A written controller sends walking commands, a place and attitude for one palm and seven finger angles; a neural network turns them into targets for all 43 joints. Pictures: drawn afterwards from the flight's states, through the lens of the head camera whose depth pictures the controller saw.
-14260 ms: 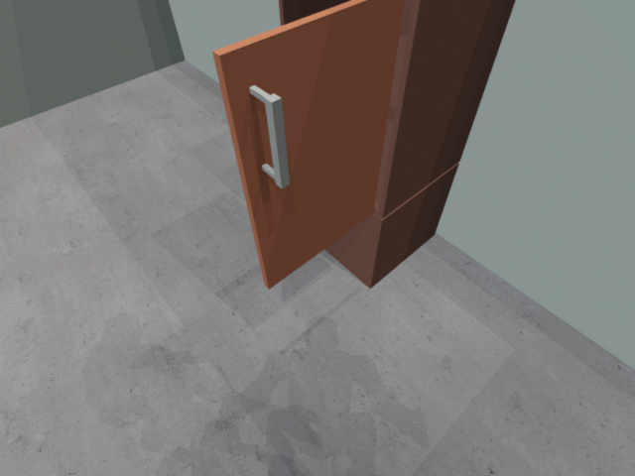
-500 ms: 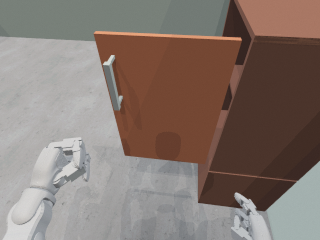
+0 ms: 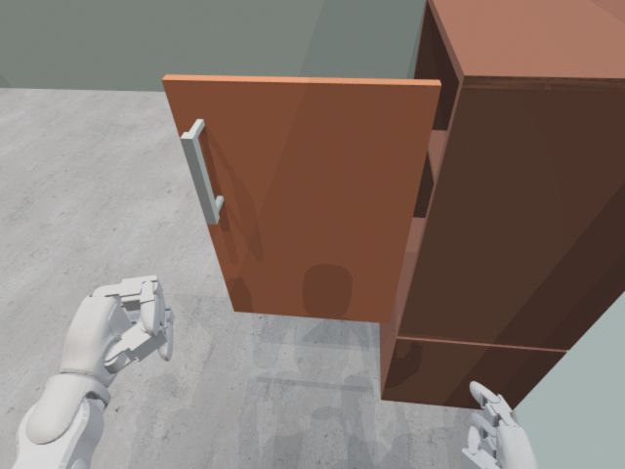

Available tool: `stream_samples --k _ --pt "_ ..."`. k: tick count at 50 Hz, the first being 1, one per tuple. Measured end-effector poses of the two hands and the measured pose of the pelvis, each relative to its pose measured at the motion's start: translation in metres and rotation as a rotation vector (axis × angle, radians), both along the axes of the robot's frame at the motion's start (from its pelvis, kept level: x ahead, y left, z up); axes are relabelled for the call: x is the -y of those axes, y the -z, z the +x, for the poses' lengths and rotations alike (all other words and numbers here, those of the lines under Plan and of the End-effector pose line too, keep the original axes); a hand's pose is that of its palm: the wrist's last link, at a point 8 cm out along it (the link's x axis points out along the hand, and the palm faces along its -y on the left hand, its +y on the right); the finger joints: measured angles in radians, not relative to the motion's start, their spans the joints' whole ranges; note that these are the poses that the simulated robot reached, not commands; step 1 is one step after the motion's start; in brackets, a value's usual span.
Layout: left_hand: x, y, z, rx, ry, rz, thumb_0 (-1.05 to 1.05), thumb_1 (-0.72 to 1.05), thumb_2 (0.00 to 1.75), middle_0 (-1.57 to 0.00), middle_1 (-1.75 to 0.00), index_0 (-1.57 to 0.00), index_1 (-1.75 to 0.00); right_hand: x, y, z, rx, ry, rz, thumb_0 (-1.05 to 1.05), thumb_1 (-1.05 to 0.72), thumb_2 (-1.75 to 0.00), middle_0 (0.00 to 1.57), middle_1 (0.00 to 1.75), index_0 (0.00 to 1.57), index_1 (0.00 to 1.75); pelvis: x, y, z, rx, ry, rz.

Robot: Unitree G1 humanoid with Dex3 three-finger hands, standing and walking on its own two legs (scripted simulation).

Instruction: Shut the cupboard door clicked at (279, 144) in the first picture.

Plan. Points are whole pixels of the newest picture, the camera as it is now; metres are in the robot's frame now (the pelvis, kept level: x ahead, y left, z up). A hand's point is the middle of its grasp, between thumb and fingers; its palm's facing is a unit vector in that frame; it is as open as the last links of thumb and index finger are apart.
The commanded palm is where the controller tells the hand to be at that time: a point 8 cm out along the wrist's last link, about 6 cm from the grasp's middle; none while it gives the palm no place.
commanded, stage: bring the fist close to the handle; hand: left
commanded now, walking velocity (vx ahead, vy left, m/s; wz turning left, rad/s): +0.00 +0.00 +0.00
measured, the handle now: (205, 174) +0.52 +0.22 +0.12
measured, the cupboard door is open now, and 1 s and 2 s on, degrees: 90 90 86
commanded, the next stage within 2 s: push the door shut along its arc in 1.40 s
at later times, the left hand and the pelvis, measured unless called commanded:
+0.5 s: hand (190, 267) +0.32 +0.19 +0.12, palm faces -0.01 -1.00 -0.05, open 3.1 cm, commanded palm +0.30 +0.24 +0.12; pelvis +0.01 +0.00 +0.00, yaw -1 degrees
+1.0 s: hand (216, 215) +0.41 +0.18 +0.13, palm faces +0.00 -1.00 -0.04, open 3.1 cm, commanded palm +0.39 +0.23 +0.12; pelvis +0.01 +0.00 +0.00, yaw -2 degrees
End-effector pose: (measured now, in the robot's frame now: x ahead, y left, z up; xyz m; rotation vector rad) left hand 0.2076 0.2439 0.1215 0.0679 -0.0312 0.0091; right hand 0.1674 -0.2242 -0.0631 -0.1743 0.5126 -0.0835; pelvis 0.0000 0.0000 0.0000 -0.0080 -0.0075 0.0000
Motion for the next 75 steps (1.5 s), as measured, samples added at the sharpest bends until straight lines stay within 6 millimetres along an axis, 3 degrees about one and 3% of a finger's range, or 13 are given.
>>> stream_samples --k 6,12,18,34,44,54,64,75 --pt "0.0 0.001 0.009 0.001 -0.004 0.003 0.01 0.9 0.9 -1.3 -1.5 -1.3 -1.5 0.002 0.003 0.004 -0.006 -0.002 -0.001 0.01 -0.9 -0.89 0.21 0.3 0.21 0.3 0.003 0.001 0.002 -0.004 -0.004 0.001" --pt "-0.006 -0.001 0.039 0.009 -0.008 0.002 0.01 0.9 0.9 -1.3 -1.5 -1.3 -1.5 0.006 0.008 0.004 -0.036 0.009 -0.009 0.01 -0.9 -0.89 0.21 0.3 0.21 0.3 0.004 0.001 0.003 -0.01 -0.004 0.002" --pt "0.001 -0.004 0.069 0.009 0.029 -0.014 0.01 0.9 0.9 -1.3 -1.5 -1.3 -1.5 0.01 0.009 0.002 -0.052 0.037 -0.006 0.01 -0.9 -0.89 0.21 0.3 0.21 0.3 0.003 0.0 0.008 -0.025 0.007 0.008" --pt "0.001 -0.003 0.122 -0.004 0.007 -0.019 0.01 0.9 0.9 -1.3 -1.5 -1.3 -1.5 0.013 0.019 -0.011 -0.164 0.068 -0.019 0.01 -0.9 -0.89 0.21 0.3 0.21 0.3 -0.002 -0.001 0.013 -0.043 0.013 0.008" --pt "0.008 -0.006 0.161 -0.015 0.014 -0.028 0.01 0.9 0.9 -1.3 -1.5 -1.3 -1.5 0.016 0.026 -0.028 -0.237 0.107 -0.01 0.01 -0.9 -0.89 0.21 0.3 0.21 0.3 -0.004 -0.001 0.015 -0.066 0.023 0.008" --pt "0.015 -0.007 0.191 -0.018 0.002 -0.034 0.01 0.9 0.9 -1.3 -1.5 -1.3 -1.5 0.024 0.036 -0.058 -0.346 0.156 -0.016 0.01 -0.9 -0.89 0.21 0.3 0.21 0.3 -0.005 0.0 0.013 -0.084 0.032 0.008" --pt "0.012 -0.004 0.19 -0.007 0.006 -0.028 0.01 0.9 0.9 -1.3 -1.5 -1.29 -1.5 0.03 0.04 -0.081 -0.408 0.202 -0.01 0.01 -0.9 -0.89 0.21 0.3 0.2 0.3 -0.005 -0.001 0.014 -0.09 0.042 0.007" --pt "0.02 -0.006 0.191 0.004 0.008 -0.031 0.01 0.9 0.9 -1.3 -1.5 -1.3 -1.5 0.026 0.038 -0.068 -0.38 0.184 -0.007 0.01 -0.9 -0.89 0.2 0.3 0.2 0.3 -0.004 -0.001 0.011 -0.086 0.038 0.007"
